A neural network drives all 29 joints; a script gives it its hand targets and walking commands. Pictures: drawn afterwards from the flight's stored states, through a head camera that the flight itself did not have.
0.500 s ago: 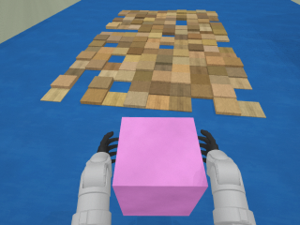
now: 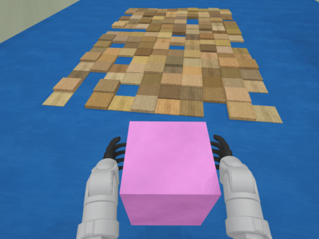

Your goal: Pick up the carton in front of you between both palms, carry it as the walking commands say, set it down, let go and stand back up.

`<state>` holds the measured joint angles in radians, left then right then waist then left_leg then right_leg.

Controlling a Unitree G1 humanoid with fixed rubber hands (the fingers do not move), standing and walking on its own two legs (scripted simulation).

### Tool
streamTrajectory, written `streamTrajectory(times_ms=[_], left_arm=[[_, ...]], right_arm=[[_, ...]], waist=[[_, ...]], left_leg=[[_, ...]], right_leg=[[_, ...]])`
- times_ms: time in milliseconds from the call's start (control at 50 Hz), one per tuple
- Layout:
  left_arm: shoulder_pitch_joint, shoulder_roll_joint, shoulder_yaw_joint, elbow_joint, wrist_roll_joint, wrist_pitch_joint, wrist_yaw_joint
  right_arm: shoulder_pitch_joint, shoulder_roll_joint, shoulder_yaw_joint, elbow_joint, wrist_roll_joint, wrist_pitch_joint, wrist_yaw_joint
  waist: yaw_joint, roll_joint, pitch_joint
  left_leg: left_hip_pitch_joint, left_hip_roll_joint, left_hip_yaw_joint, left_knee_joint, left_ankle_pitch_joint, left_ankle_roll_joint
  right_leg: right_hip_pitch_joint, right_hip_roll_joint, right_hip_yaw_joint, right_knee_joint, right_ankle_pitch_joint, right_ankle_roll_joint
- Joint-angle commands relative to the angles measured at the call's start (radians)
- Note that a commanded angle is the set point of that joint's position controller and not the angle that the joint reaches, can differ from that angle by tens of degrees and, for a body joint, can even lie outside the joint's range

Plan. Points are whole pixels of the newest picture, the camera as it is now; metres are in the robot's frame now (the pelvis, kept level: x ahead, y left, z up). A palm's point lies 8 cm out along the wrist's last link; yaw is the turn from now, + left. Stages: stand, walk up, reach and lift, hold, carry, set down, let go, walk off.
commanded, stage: hold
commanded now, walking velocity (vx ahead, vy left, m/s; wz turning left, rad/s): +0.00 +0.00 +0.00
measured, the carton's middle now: (166, 175) +0.30 +0.00 -0.02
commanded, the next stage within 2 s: carry in 0.48 s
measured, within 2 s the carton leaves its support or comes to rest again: neither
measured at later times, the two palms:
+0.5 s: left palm (110, 165) +0.29 +0.15 +0.05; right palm (225, 162) +0.29 -0.15 +0.05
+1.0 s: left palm (114, 123) +0.41 +0.15 +0.08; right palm (214, 119) +0.42 -0.14 +0.08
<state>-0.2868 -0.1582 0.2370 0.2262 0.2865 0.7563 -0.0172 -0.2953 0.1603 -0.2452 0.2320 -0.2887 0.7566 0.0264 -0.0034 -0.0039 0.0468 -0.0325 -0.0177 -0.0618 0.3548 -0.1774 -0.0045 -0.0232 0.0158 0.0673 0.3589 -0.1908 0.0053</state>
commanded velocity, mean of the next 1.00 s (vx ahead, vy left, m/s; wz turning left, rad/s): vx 0.28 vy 0.00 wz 0.00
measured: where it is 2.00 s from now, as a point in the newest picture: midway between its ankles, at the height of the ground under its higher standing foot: (169, 173)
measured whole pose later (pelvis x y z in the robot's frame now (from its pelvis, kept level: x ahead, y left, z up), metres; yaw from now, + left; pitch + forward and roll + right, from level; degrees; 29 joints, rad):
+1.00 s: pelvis +0.15 +0.00 -0.01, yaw -1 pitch +6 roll +2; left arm -0.12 -0.13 0.12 -0.35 0.10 1.16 0.09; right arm -0.15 0.13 -0.08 -0.31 -0.11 1.15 -0.07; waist 0.02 -0.04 -0.16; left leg -0.37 0.00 0.22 0.46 -0.17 0.04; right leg -0.20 -0.07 -0.03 0.62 -0.45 0.01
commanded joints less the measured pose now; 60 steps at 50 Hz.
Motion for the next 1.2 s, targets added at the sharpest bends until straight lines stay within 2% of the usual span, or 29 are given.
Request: streamTrajectory(times_ms=[0, 200, 440, 460, 500, 520, 540, 580, 600, 640, 660, 680, 720, 740, 760, 780, 800, 820, 880, 920, 940, 960, 980, 1000, 1020, 1040, 1060, 1100, 1180], left_arm=[[-0.438, -0.883, -0.516, -0.036, -0.242, -0.022, -0.208], [-0.395, -0.868, -0.531, -0.076, -0.251, -0.019, -0.204], [-0.400, -0.861, -0.533, -0.079, -0.251, -0.021, -0.205], [-0.447, -0.867, -0.560, -0.065, -0.269, -0.013, -0.206], [-0.451, -0.876, -0.587, -0.090, -0.296, -0.008, -0.206], [-0.469, -0.880, -0.606, -0.114, -0.307, -0.005, -0.204], [-0.481, -0.886, -0.626, -0.138, -0.320, 0.001, -0.202], [-0.475, -0.884, -0.674, -0.186, -0.356, 0.028, -0.194], [-0.466, -0.876, -0.700, -0.209, -0.375, 0.048, -0.191], [-0.465, -0.856, -0.744, -0.267, -0.412, 0.099, -0.184], [-0.473, -0.851, -0.761, -0.290, -0.431, 0.128, -0.180], [-0.474, -0.839, -0.770, -0.305, -0.444, 0.159, -0.175], [-0.409, -0.796, -0.777, -0.327, -0.459, 0.221, -0.161], [-0.392, -0.782, -0.777, -0.346, -0.465, 0.248, -0.154], [-0.396, -0.788, -0.788, -0.394, -0.476, 0.272, -0.147], [-0.401, -0.799, -0.801, -0.443, -0.496, 0.295, -0.140], [-0.405, -0.811, -0.814, -0.484, -0.517, 0.315, -0.137], [-0.385, -0.815, -0.825, -0.520, -0.533, 0.334, -0.135], [-0.301, -0.828, -0.845, -0.577, -0.557, 0.386, -0.142], [-0.244, -0.834, -0.850, -0.596, -0.569, 0.412, -0.149], [-0.235, -0.823, -0.841, -0.613, -0.572, 0.424, -0.152], [-0.269, -0.806, -0.838, -0.639, -0.583, 0.440, -0.155], [-0.341, -0.785, -0.851, -0.681, -0.605, 0.459, -0.158], [-0.401, -0.786, -0.859, -0.698, -0.623, 0.469, -0.162], [-0.421, -0.791, -0.855, -0.697, -0.633, 0.475, -0.165], [-0.419, -0.800, -0.847, -0.675, -0.635, 0.479, -0.164], [-0.402, -0.803, -0.838, -0.658, -0.631, 0.483, -0.160], [-0.369, -0.804, -0.820, -0.621, -0.606, 0.491, -0.148], [-0.301, -0.815, -0.796, -0.547, -0.550, 0.494, -0.126]], right_arm=[[-0.427, 0.868, 0.514, -0.025, 0.238, -0.021, 0.206], [-0.380, 0.861, 0.528, -0.063, 0.246, -0.018, 0.198], [-0.384, 0.861, 0.531, -0.068, 0.246, -0.019, 0.196], [-0.420, 0.870, 0.559, -0.065, 0.265, -0.012, 0.197], [-0.426, 0.878, 0.580, -0.090, 0.288, -0.006, 0.194], [-0.439, 0.885, 0.603, -0.113, 0.301, -0.001, 0.192], [-0.448, 0.891, 0.622, -0.136, 0.313, 0.006, 0.189], [-0.426, 0.883, 0.670, -0.178, 0.341, 0.032, 0.175], [-0.403, 0.875, 0.690, -0.202, 0.351, 0.052, 0.167], [-0.399, 0.852, 0.731, -0.271, 0.378, 0.106, 0.151], [-0.416, 0.837, 0.750, -0.308, 0.397, 0.136, 0.146], [-0.428, 0.824, 0.769, -0.331, 0.418, 0.167, 0.142], [-0.423, 0.809, 0.807, -0.362, 0.461, 0.231, 0.135], [-0.441, 0.815, 0.826, -0.389, 0.487, 0.258, 0.137], [-0.452, 0.834, 0.849, -0.418, 0.522, 0.281, 0.138], [-0.441, 0.845, 0.860, -0.446, 0.547, 0.300, 0.138], [-0.423, 0.850, 0.863, -0.466, 0.560, 0.317, 0.137], [-0.387, 0.853, 0.866, -0.489, 0.567, 0.332, 0.133], [-0.291, 0.842, 0.855, -0.551, 0.552, 0.376, 0.118], [-0.224, 0.830, 0.843, -0.585, 0.532, 0.402, 0.112], [-0.191, 0.845, 0.835, -0.587, 0.532, 0.416, 0.111], [-0.186, 0.819, 0.823, -0.602, 0.522, 0.429, 0.108], [-0.213, 0.814, 0.814, -0.586, 0.513, 0.433, 0.106], [-0.267, 0.822, 0.815, -0.623, 0.529, 0.441, 0.104], [-0.306, 0.830, 0.817, -0.642, 0.547, 0.449, 0.101], [-0.345, 0.833, 0.824, -0.655, 0.561, 0.458, 0.099], [-0.361, 0.832, 0.830, -0.657, 0.572, 0.466, 0.099], [-0.355, 0.832, 0.836, -0.635, 0.590, 0.479, 0.106], [-0.331, 0.824, 0.836, -0.578, 0.607, 0.495, 0.129]], waist=[[0.001, 0.006, -0.213], [0.001, 0.004, -0.215], [0.001, 0.001, -0.207], [0.002, 0.020, -0.236], [-0.001, 0.017, -0.212], [-0.003, 0.023, -0.193], [-0.003, 0.042, -0.195], [-0.004, 0.092, -0.281], [-0.005, 0.127, -0.312], [-0.002, 0.148, -0.308], [0.000, 0.132, -0.292], [0.004, 0.063, -0.268], [0.029, -0.233, -0.243], [0.032, -0.243, -0.208], [0.037, -0.185, -0.210], [0.033, -0.139, -0.243], [0.031, -0.124, -0.277], [0.032, -0.143, -0.308], [0.030, -0.172, -0.344], [0.014, -0.102, -0.371], [0.000, -0.055, -0.413], [-0.021, 0.133, -0.447], [-0.029, 0.292, -0.411], [-0.029, 0.196, -0.380], [-0.029, 0.115, -0.353], [-0.023, 0.044, -0.346], [-0.019, 0.028, -0.338], [-0.019, 0.085, -0.319], [-0.018, 0.122, -0.280]], left_leg=[[0.057, -0.066, -0.007, -0.052, 0.129, -0.001], [0.063, -0.070, -0.010, -0.053, 0.173, 0.000], [0.048, -0.072, -0.009, -0.053, 0.139, 0.002], [-0.072, 0.114, 0.014, 0.017, -0.023, 0.010], [-0.169, 0.107, -0.043, -0.040, -0.465, 0.020], [-0.191, 0.111, -0.050, -0.045, -0.561, 0.025], [-0.190, 0.125, -0.058, -0.045, -0.528, 0.033], [-0.164, 0.168, -0.122, -0.077, -0.411, 0.064], [-0.147, 0.196, -0.165, -0.098, -0.403, 0.088], [-0.200, 0.216, -0.175, -0.108, -0.487, 0.114], [-0.262, 0.199, -0.133, -0.083, -0.509, 0.102], [-0.327, 0.152, -0.050, 0.002, -0.460, 0.070], [-0.615, 0.035, 0.154, 0.379, -0.302, -0.002], [-0.733, 0.049, 0.158, 0.405, -0.346, 0.000], [-0.747, 0.078, 0.131, 0.398, -0.341, 0.006], [-0.720, 0.083, 0.134, 0.366, -0.321, 0.007], [-0.670, 0.062, 0.163, 0.333, -0.280, 0.003], [-0.621, 0.041, 0.190, 0.294, -0.226, -0.001], [-0.449, 0.009, 0.257, 0.148, -0.123, -0.006], [-0.111, -0.006, 0.300, 0.000, 0.012, 0.004], [0.121, 0.059, 0.236, -0.002, -0.020, 0.029], [0.282, 0.282, -0.085, -0.099, -0.257, 0.095], [0.343, 0.475, -0.433, -0.156, -0.274, 0.226], [0.279, 0.499, -0.447, -0.145, -0.235, 0.267], [0.205, 0.476, -0.386, -0.151, -0.170, 0.255], [0.153, 0.443, -0.294, -0.172, -0.165, 0.218], [0.106, 0.410, -0.204, -0.205, -0.175, 0.183], [0.078, 0.348, -0.060, -0.232, -0.078, 0.153], [0.078, 0.286, 0.095, -0.201, 0.142, 0.133]], right_leg=[[0.006, 0.070, -0.001, -0.060, 0.129, -0.003], [0.019, 0.071, 0.005, -0.062, 0.179, 0.001], [0.014, 0.070, 0.005, -0.062, 0.151, 0.002], [-0.114, -0.107, -0.001, 0.002, -0.017, -0.007], [-0.219, -0.082, 0.023, -0.033, -0.441, -0.019], [-0.264, -0.070, 0.014, -0.020, -0.512, -0.015], [-0.279, -0.065, -0.002, 0.021, -0.458, -0.012], [-0.258, -0.030, -0.081, 0.165, -0.236, -0.005], [-0.269, -0.008, -0.123, 0.195, -0.194, -0.001], [-0.246, -0.007, -0.147, 0.122, -0.250, -0.008], [-0.201, -0.018, -0.133, 0.066, -0.271, -0.013], [-0.154, -0.065, -0.065, -0.003, -0.305, -0.027], [0.040, -0.306, 0.332, -0.182, -0.401, -0.133], [0.093, -0.382, 0.442, -0.195, -0.260, -0.192], [0.112, -0.384, 0.410, -0.175, -0.113, -0.215], [0.129, -0.365, 0.330, -0.157, -0.018, -0.202], [0.130, -0.331, 0.248, -0.143, 0.045, -0.178], [0.127, -0.298, 0.178, -0.132, 0.098, -0.156], [0.065, -0.245, 0.039, -0.087, 0.136, -0.126], [-0.137, -0.195, -0.074, 0.047, 0.125, -0.086], [-0.307, -0.176, -0.123, 0.173, 0.110, -0.058], [-0.522, -0.119, -0.196, 0.439, -0.091, -0.007], [-0.766, -0.019, -0.198, 0.619, -0.307, 0.000], [-0.805, -0.093, -0.099, 0.740, -0.327, -0.025], [-0.808, -0.123, -0.085, 0.782, -0.303, -0.039], [-0.783, -0.150, -0.079, 0.766, -0.240, -0.042], [-0.747, -0.160, -0.087, 0.691, -0.192, -0.036], [-0.691, -0.143, -0.137, 0.555, -0.109, -0.012], [-0.625, -0.097, -0.221, 0.309, 0.001, 0.006]])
